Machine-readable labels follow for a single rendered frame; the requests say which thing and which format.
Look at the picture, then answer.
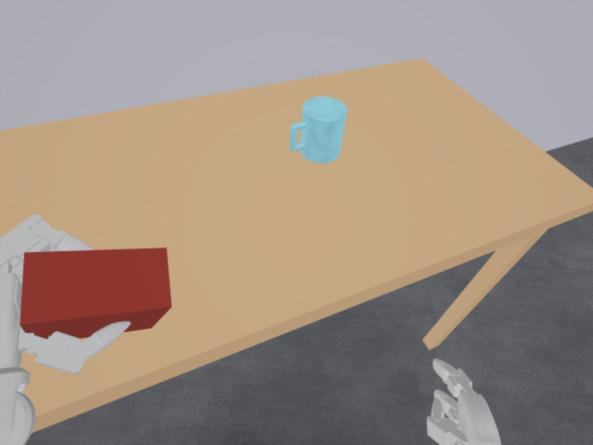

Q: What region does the robot right hand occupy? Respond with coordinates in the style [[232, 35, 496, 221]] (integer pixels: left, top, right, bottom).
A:
[[427, 359, 501, 445]]

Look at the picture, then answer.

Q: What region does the robot left forearm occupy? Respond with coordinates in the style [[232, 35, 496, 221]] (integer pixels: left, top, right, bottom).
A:
[[0, 367, 35, 445]]

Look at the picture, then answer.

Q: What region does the robot left hand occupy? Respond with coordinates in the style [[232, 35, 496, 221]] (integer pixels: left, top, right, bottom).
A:
[[0, 215, 131, 375]]

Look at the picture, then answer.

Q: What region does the sponge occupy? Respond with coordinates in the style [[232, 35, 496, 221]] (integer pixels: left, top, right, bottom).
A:
[[20, 248, 171, 339]]

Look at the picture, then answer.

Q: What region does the table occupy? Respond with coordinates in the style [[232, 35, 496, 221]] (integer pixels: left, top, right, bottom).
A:
[[0, 58, 593, 433]]

